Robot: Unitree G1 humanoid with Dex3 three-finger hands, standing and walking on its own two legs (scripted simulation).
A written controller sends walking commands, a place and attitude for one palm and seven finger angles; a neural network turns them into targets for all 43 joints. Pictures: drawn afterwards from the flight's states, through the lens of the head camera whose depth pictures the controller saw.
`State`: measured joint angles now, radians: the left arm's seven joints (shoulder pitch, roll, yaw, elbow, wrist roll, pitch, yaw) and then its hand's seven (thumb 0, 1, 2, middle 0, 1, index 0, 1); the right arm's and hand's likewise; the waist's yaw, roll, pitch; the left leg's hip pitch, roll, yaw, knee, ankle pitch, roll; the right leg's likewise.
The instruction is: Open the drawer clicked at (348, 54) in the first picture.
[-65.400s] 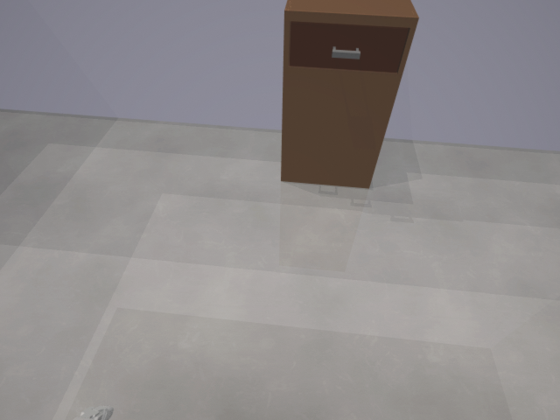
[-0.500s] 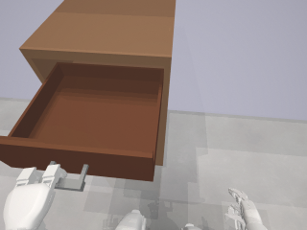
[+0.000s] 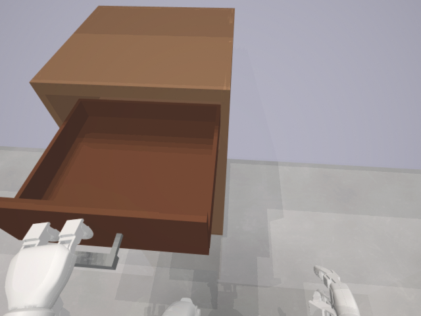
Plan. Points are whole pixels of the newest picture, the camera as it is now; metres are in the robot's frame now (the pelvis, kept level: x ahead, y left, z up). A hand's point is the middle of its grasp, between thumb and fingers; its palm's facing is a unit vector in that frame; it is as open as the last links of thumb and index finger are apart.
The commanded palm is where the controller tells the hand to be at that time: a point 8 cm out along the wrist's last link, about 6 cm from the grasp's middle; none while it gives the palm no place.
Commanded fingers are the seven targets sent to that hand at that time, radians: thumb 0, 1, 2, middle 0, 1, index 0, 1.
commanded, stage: lift the hand off the handle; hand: left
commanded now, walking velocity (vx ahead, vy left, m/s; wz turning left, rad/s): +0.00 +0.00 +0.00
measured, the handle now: (92, 248) +0.23 +0.25 +0.01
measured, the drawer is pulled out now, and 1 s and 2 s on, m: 0.30 0.30 0.30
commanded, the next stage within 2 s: draw the hand back to the body in 1.04 s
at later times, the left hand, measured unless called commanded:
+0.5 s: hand (45, 261) +0.18 +0.27 +0.08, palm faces +0.03 -0.07 -1.00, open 13.5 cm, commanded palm +0.16 +0.27 +0.15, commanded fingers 0.00 -0.50 0.30 -0.30 -1.20 -0.30 -1.20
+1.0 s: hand (22, 242) +0.18 +0.26 +0.16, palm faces +0.05 -0.05 -1.00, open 13.8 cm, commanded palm +0.16 +0.27 +0.21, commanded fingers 0.00 -0.50 0.30 -0.30 -1.20 -0.30 -1.20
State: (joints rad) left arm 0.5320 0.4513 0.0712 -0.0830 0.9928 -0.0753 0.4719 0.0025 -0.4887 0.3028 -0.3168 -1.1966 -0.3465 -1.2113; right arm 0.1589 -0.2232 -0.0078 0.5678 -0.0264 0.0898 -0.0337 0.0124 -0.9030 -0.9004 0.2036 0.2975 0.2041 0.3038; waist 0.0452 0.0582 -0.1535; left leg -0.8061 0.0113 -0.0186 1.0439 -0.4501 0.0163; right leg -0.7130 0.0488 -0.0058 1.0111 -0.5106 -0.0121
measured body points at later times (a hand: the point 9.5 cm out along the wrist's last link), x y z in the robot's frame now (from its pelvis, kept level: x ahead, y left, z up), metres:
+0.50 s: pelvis +0.02 +0.00 +0.03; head +0.03 -0.02 +0.48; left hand +0.17 +0.27 +0.13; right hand +0.22 -0.21 -0.07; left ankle +0.04 +0.11 -0.67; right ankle -0.01 -0.12 -0.67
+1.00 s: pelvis +0.03 +0.00 +0.05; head +0.03 -0.04 +0.50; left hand +0.17 +0.26 +0.21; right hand +0.24 -0.22 -0.04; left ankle +0.04 +0.11 -0.67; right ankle -0.01 -0.12 -0.67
